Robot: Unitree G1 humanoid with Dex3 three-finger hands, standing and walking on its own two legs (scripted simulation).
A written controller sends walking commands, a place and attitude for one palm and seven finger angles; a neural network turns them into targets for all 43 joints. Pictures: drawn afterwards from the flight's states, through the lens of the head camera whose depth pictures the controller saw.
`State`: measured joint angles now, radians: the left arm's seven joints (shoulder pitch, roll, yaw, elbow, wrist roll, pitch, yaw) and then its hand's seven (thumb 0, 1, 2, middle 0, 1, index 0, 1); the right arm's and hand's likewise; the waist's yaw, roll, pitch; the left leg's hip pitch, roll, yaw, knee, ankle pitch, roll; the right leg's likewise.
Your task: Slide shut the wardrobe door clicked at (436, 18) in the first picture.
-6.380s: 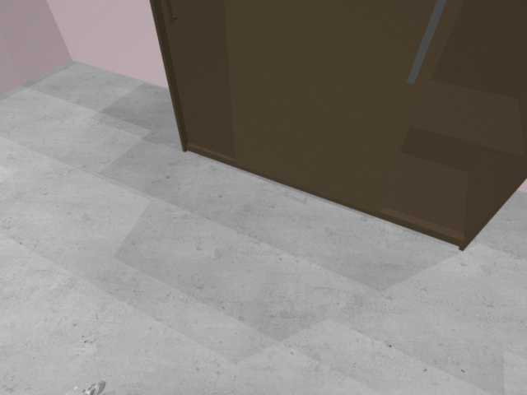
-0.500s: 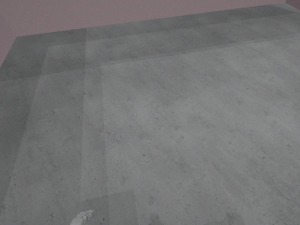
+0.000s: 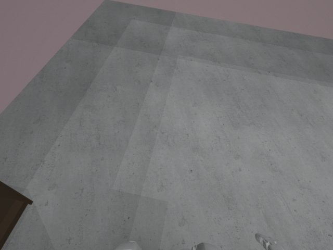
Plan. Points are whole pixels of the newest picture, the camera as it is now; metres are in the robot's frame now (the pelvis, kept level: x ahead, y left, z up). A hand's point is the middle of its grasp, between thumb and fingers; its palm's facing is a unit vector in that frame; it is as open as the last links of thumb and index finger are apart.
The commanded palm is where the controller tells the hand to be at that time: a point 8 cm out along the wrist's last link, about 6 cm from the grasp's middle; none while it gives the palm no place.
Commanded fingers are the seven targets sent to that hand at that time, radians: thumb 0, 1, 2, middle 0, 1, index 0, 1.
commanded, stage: turn to face it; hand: left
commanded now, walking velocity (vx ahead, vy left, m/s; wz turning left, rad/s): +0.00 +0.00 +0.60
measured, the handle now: out of the picture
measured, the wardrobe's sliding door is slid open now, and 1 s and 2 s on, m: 0.41 0.41 0.41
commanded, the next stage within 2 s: none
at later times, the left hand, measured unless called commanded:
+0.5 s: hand out of the picture +0.04 +0.15 -0.12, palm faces +0.30 -0.91 -0.30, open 7.3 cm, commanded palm none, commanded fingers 0.00 0.90 0.90 -0.20 -0.30 -0.20 -0.30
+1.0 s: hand out of the picture -0.11 +0.19 -0.16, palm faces +0.61 -0.75 -0.26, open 7.4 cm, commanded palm none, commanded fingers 0.00 0.90 0.90 -0.20 -0.30 -0.20 -0.30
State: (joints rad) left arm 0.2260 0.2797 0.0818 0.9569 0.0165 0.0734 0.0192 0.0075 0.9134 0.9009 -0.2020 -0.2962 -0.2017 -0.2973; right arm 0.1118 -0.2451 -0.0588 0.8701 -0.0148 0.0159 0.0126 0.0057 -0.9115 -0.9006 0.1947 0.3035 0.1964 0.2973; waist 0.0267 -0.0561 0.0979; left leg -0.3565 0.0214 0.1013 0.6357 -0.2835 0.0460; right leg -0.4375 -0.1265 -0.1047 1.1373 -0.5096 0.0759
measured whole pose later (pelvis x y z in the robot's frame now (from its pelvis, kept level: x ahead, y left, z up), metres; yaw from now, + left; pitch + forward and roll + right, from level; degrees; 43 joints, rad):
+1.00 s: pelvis -0.03 -0.03 +0.01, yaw +36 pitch +0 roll -1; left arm 0.21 0.28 0.08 0.93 0.01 0.07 0.01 0.01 0.91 0.90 -0.20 -0.30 -0.20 -0.30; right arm 0.14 -0.23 -0.05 0.88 -0.02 0.03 0.01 0.01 -0.91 -0.90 0.20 0.30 0.20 0.30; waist 0.02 -0.04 0.07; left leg -0.27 0.00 0.01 0.53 -0.26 0.03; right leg -0.48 -0.12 -0.05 1.11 -0.42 0.09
